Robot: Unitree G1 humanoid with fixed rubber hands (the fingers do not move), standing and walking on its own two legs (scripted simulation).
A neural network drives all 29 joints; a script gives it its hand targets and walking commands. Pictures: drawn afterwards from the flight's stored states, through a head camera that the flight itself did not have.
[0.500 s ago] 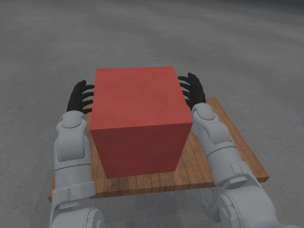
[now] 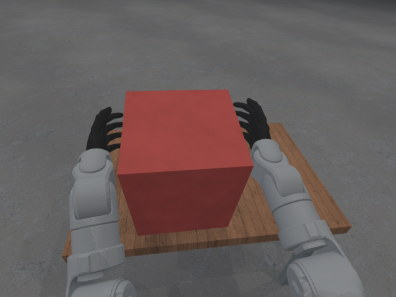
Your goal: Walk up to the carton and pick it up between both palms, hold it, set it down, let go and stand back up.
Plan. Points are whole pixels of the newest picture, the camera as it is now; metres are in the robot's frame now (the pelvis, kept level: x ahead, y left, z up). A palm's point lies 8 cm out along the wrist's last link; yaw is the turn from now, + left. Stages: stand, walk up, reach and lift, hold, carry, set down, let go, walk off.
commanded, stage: hold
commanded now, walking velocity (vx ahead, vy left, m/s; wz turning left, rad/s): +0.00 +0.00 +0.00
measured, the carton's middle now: (181, 165) +0.38 +0.02 +0.11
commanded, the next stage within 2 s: none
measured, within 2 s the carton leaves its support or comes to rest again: neither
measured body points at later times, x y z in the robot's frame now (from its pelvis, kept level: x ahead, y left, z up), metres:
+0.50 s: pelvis +0.00 +0.00 +0.00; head -0.04 +0.03 +0.45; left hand +0.36 +0.18 +0.18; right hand +0.37 -0.13 +0.19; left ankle +0.04 +0.13 -0.75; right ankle -0.01 -0.12 -0.75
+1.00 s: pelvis +0.00 +0.00 +0.00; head -0.05 +0.03 +0.45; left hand +0.36 +0.17 +0.19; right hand +0.37 -0.14 +0.20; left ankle +0.04 +0.13 -0.75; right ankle -0.01 -0.12 -0.75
